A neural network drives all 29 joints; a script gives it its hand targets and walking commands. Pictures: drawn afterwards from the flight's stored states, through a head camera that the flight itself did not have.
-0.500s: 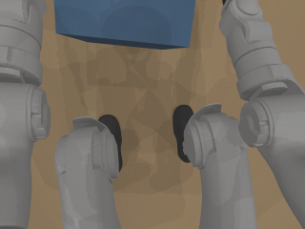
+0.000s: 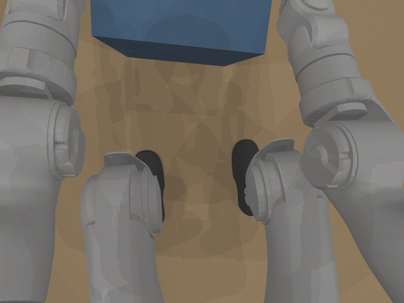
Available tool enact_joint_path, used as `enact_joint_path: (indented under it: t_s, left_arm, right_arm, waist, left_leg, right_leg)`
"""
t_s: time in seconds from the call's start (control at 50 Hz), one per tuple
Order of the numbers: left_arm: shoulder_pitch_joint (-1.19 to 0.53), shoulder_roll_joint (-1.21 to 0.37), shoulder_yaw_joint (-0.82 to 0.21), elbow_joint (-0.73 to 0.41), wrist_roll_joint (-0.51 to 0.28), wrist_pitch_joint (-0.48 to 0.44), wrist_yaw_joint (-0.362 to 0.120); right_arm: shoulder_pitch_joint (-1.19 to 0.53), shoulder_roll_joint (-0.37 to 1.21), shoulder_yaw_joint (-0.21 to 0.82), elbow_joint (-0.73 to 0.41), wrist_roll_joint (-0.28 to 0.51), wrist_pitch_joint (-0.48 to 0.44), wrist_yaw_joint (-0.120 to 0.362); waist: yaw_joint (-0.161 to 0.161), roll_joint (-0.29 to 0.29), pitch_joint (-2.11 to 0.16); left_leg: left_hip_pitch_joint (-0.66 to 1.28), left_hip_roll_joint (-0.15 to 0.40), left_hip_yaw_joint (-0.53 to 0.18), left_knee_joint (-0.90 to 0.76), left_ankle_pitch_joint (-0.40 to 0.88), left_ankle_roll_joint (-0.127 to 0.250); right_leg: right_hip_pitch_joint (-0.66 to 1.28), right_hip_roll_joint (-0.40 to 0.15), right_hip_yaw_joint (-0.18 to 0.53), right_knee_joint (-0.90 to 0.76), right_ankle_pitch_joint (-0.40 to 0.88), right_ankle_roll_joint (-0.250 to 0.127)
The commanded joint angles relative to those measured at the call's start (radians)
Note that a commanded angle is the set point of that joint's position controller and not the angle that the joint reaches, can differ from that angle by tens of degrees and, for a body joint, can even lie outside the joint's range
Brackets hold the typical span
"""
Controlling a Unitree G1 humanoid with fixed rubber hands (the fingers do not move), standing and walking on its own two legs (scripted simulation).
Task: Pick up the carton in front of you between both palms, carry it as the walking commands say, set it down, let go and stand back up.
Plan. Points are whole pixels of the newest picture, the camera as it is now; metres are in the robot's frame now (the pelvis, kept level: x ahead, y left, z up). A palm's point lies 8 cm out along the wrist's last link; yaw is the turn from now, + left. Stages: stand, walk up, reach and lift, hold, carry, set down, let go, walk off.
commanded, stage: reach and lift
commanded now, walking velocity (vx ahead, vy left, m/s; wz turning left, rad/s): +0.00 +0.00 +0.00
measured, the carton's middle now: out of the picture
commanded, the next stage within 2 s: none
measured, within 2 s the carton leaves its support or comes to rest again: leaves its support in 0.12 s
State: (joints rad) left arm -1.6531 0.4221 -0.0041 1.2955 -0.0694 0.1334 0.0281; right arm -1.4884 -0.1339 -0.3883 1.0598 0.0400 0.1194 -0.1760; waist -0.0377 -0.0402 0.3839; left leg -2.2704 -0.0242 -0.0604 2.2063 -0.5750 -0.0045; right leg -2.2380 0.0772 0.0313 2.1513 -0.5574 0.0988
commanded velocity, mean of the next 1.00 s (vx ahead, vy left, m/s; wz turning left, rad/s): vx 0.00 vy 0.00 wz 0.00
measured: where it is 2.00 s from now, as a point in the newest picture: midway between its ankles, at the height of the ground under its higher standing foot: (201, 195)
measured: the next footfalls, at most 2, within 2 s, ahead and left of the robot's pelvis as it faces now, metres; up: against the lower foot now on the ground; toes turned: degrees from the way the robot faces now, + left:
none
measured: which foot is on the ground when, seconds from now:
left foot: down 0.00-1.00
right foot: down 0.00-1.00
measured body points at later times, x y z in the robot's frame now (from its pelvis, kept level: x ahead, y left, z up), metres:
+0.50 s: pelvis +0.00 -0.01 +0.06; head +0.29 +0.04 +0.40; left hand +0.53 +0.19 -0.03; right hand +0.52 -0.11 -0.03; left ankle +0.11 +0.12 -0.34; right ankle +0.13 -0.14 -0.34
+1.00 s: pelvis +0.02 -0.01 +0.17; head +0.24 +0.03 +0.56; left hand +0.49 +0.18 +0.11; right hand +0.50 -0.12 +0.12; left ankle +0.11 +0.12 -0.34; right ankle +0.13 -0.14 -0.34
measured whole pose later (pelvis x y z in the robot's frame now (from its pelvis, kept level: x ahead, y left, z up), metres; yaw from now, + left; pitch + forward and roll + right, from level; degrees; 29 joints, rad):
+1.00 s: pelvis +0.02 -0.01 +0.17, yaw +5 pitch +40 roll -2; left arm -0.95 0.04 0.36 0.71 0.21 0.41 0.02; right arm -0.87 0.11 -0.51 0.57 -0.18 0.36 -0.09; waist -0.03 -0.02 -0.21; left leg -1.82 -0.10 -0.11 1.61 -0.49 -0.05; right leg -1.80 0.11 0.10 1.60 -0.51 0.08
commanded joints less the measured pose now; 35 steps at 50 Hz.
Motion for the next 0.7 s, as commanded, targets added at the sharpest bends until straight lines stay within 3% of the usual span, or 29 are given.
enact_joint_path:
  t_s: [0.0, 0.08, 0.16, 0.26, 0.32, 0.38, 0.44, 0.56, 0.68]
  left_arm:
    - [-0.359, -0.936, -0.072, -0.236, -0.008, 0.005, -0.269]
    - [-0.354, -1.027, -0.108, -0.341, -0.038, 0.014, -0.268]
    - [-0.397, -1.105, -0.192, -0.537, -0.085, 0.025, -0.241]
    - [-0.357, -1.227, -0.264, -0.701, -0.094, 0.085, -0.202]
    - [-0.262, -1.299, -0.237, -0.659, -0.053, 0.138, -0.204]
    - [-0.185, -1.334, -0.143, -0.528, 0.022, 0.174, -0.228]
    - [-0.161, -1.33, -0.031, -0.424, 0.101, 0.19, -0.251]
    - [-0.148, -1.32, 0.087, -0.376, 0.189, 0.198, -0.264]
    - [-0.121, -1.37, 0.053, -0.445, 0.187, 0.212, -0.266]
  right_arm:
    - [-0.46, 0.842, 0.232, -0.156, 0.0, 0.032, 0.266]
    - [-0.472, 0.948, 0.295, -0.225, 0.06, 0.046, 0.286]
    - [-0.476, 1.038, 0.398, -0.325, 0.123, 0.07, 0.278]
    - [-0.49, 1.078, 0.508, -0.493, 0.121, 0.115, 0.267]
    - [-0.471, 1.088, 0.52, -0.53, 0.088, 0.149, 0.269]
    - [-0.408, 1.102, 0.445, -0.433, 0.009, 0.183, 0.282]
    - [-0.367, 1.1, 0.336, -0.349, -0.084, 0.207, 0.294]
    - [-0.346, 1.133, 0.261, -0.31, -0.153, 0.227, 0.316]
    - [-0.305, 1.207, 0.326, -0.334, -0.131, 0.249, 0.346]
  waist:
    - [0.005, 0.086, -1.062]
    - [0.025, 0.098, -1.21]
    - [0.044, 0.139, -1.545]
    - [0.029, 0.175, -1.864]
    - [0.017, 0.172, -1.801]
    - [0.002, 0.157, -1.544]
    - [-0.019, 0.139, -1.391]
    - [-0.002, 0.103, -1.412]
    - [0.025, 0.082, -1.542]
  left_leg:
    - [0.465, -0.07, 0.074, -0.17, 0.301, 0.021]
    - [0.565, -0.07, 0.085, -0.169, 0.42, 0.017]
    - [0.8, -0.079, 0.1, -0.175, 0.586, -0.003]
    - [1.02, -0.103, 0.121, -0.217, 0.646, -0.025]
    - [0.953, -0.12, 0.133, -0.292, 0.504, -0.027]
    - [0.75, -0.126, 0.141, -0.381, 0.283, -0.025]
    - [0.63, -0.129, 0.144, -0.449, 0.146, -0.015]
    - [0.67, -0.137, 0.144, -0.544, 0.122, -0.003]
    - [0.82, -0.14, 0.146, -0.621, 0.183, -0.006]
  right_leg:
    - [0.46, 0.08, -0.142, -0.09, 0.298, -0.053]
    - [0.461, 0.087, -0.15, -0.071, 0.382, -0.055]
    - [0.531, 0.089, -0.162, -0.081, 0.493, -0.05]
    - [0.57, 0.104, -0.177, -0.147, 0.477, -0.039]
    - [0.586, 0.107, -0.176, -0.218, 0.382, -0.045]
    - [0.541, 0.103, -0.167, -0.301, 0.229, -0.056]
    - [0.526, 0.103, -0.16, -0.375, 0.131, -0.064]
    - [0.588, 0.104, -0.149, -0.474, 0.116, -0.055]
    - [0.69, 0.109, -0.145, -0.552, 0.154, -0.044]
